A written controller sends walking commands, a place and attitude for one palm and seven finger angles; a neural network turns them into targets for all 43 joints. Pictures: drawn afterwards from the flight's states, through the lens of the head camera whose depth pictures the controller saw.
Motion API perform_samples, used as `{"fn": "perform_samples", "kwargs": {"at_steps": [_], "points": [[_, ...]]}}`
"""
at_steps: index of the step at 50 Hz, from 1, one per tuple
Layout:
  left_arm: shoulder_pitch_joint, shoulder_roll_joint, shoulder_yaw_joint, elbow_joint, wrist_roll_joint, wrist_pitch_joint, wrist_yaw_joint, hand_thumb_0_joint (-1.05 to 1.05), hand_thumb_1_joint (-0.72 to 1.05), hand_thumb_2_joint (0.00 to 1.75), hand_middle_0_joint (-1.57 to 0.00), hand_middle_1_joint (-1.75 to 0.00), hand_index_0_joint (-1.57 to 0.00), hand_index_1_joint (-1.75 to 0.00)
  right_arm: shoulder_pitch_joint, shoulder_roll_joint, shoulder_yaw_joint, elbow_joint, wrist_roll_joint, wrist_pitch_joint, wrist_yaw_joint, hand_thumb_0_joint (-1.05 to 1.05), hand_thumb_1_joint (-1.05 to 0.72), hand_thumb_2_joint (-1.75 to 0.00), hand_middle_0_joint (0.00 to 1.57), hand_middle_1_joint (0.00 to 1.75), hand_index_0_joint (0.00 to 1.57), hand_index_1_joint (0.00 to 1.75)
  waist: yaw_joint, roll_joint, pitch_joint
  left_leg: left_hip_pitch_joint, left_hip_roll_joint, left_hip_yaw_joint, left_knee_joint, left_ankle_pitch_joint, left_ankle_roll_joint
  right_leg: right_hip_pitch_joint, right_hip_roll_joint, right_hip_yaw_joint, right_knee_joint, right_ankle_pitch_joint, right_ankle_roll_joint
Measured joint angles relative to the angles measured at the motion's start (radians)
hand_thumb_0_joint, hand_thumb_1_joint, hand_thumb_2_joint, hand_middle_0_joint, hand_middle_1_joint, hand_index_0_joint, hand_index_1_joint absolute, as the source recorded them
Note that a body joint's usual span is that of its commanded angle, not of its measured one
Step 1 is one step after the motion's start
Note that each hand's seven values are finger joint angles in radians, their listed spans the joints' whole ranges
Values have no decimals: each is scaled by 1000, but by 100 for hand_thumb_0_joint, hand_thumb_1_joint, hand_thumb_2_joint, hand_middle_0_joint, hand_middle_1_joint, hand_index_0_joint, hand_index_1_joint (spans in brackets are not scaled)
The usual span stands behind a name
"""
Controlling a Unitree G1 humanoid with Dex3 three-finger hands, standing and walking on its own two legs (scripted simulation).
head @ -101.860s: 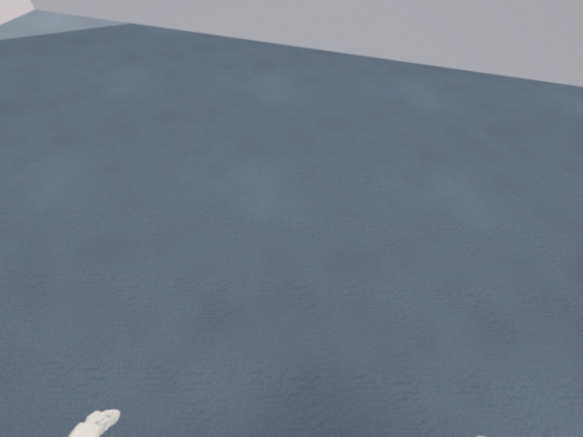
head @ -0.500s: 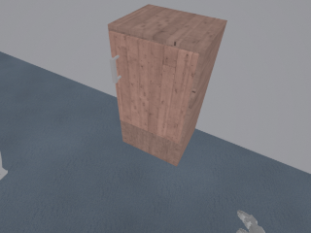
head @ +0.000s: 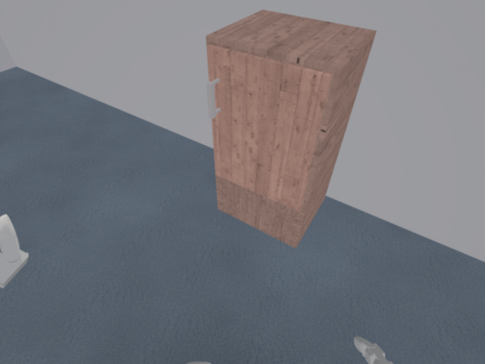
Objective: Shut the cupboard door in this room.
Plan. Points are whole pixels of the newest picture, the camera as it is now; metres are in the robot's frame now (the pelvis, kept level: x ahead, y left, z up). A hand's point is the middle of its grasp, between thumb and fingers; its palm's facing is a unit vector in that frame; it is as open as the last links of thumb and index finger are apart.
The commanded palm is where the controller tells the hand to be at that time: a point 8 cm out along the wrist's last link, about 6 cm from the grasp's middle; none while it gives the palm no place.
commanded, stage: stop stepping back and stand still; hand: left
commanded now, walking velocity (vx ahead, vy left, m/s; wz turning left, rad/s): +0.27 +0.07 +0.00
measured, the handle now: (214, 98) +1.00 +0.18 -0.05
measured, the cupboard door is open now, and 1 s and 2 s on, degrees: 1 1 1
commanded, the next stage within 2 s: let the arm hang, fingers relaxed in 1.46 s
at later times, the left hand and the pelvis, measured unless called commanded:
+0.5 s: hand (19, 227) +0.23 +0.31 +0.17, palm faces +0.45 -0.75 -0.47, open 7.4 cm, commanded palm +0.17 +0.35 +0.18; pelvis +0.04 +0.05 -0.01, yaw +2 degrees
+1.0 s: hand out of the picture +0.21 +0.34 +0.16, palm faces +0.44 -0.78 -0.45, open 7.4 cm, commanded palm +0.15 +0.37 +0.18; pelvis +0.02 +0.06 +0.00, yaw +1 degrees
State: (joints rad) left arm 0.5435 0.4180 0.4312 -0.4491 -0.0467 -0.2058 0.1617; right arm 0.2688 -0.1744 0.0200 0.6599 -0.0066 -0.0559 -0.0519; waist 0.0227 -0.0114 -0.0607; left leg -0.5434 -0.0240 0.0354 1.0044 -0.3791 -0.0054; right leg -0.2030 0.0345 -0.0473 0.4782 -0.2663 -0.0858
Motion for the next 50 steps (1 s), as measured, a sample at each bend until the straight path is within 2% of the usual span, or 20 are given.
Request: {"fn": "perform_samples", "kwargs": {"at_steps": [3, 7, 11, 12, 15, 17, 18, 21, 25, 30, 34, 44, 50], "points": [[-8, -53, -36, 67, 5, 14, 2, 1, 89, 89, -20, -30, -21, -30, 37, -18, -4, 18, 0, 10, -8, 1, -91, -90, 21, 30, 21, 30, 0, -11, -29, -9, 45, -4, 19, 53, 1, 11, -17, -6, -20, -14, 12], [-65, -92, -86, 93, 21, 38, 9, 1, 89, 89, -20, -30, -21, -30, 53, -46, -23, 39, -5, -11, -33, 1, -91, -90, 21, 30, 20, 30, -6, -28, -7, 77, 95, 10, -176, 67, 15, 24, -44, -35, -15, -23, 30], [-59, -72, -83, -31, 18, 31, 19, 1, 89, 89, -21, -30, -21, -30, 39, -75, -41, 15, -9, -42, -50, 1, -91, -90, 21, 30, 20, 30, -18, -26, 35, 243, 105, 21, -441, 99, 28, 7, -47, -44, 63, -74, 57], [-53, -52, -64, -66, 14, 22, 22, 1, 88, 89, -21, -30, -21, -30, 24, -74, -48, 8, -8, -48, -53, 1, -91, -90, 21, 30, 20, 30, -26, -32, 47, 253, 100, 21, -460, 141, 11, -10, -53, -40, 106, -97, 66], [-37, 21, 12, -105, 7, -3, 30, 1, 88, 89, -21, -30, -21, -30, -24, -34, -49, -13, -1, -54, -46, 1, -91, -90, 20, 30, 20, 30, -36, -70, 78, 262, 85, 53, -418, 107, -19, -51, -63, 8, 207, -148, 82], [-31, 54, 46, -96, 5, -6, 25, 1, 89, 89, -21, -30, -21, -30, -38, -11, -35, -29, -1, -63, -36, 1, -91, -90, 20, 30, 20, 30, -45, -66, 77, 269, 86, 59, -417, 91, -21, -58, -54, 2, 185, -152, 90], [-32, 62, 55, -89, 5, -6, 22, 1, 89, 89, -21, -30, -21, -30, -41, -3, -27, -37, 2, -67, -31, 1, -91, -90, 20, 30, 20, 30, -48, -58, 77, 271, 88, 58, -414, 86, -22, -50, -49, -2, 152, -100, 86], [-26, 43, 42, -59, 3, -7, 14, 1, 89, 89, -20, -30, -21, -30, -45, 3, -8, -41, 10, -65, -13, 1, -91, -90, 20, 30, 20, 30, -56, 0, 66, 267, 108, 40, -403, 71, -23, -20, -25, -20, 95, -61, 62], [23, 0, 1, -36, -3, 1, 6, 1, 89, 89, -20, -30, -21, -30, -43, 4, 1, -33, 18, -34, 4, 1, -91, -90, 21, 30, 20, 30, -51, 29, 42, 254, 101, 29, -403, 65, -19, -21, -27, -15, 72, -72, 64], [29, -20, -29, -14, 0, 31, -2, 1, 88, 89, -21, -30, -21, -30, -42, 3, 3, -16, 16, -4, -11, 1, -91, -90, 21, 30, 20, 30, -30, -5, 58, 294, 68, 39, -461, 77, -7, -9, -56, -2, 67, -72, 87], [0, -9, -22, -44, 3, 42, 0, 1, 88, 89, -21, -30, -21, -30, -51, 4, 1, -31, 14, -12, -18, 1, -91, -90, 21, 30, 20, 30, -22, -19, 79, 305, 70, 40, -472, 85, 0, 0, -54, 0, 58, -49, 94], [18, 15, -2, -67, -7, 12, -5, 1, 89, 89, -21, -30, -21, -30, -76, -3, -3, -75, 19, -14, -11, 1, -91, -90, 21, 30, 20, 30, -53, -7, 53, 288, 79, 48, -481, 108, 3, 4, -43, 7, -5, -12, 96], [41, -4, -13, -19, -12, 30, -6, 1, 89, 89, -21, -30, -21, -30, -47, -16, -6, -65, 20, -5, -20, 1, -91, -90, 21, 30, 20, 30, -41, 6, 40, 283, 80, 44, -498, 135, 5, 3, -41, 4, -24, 15, 95]]}}
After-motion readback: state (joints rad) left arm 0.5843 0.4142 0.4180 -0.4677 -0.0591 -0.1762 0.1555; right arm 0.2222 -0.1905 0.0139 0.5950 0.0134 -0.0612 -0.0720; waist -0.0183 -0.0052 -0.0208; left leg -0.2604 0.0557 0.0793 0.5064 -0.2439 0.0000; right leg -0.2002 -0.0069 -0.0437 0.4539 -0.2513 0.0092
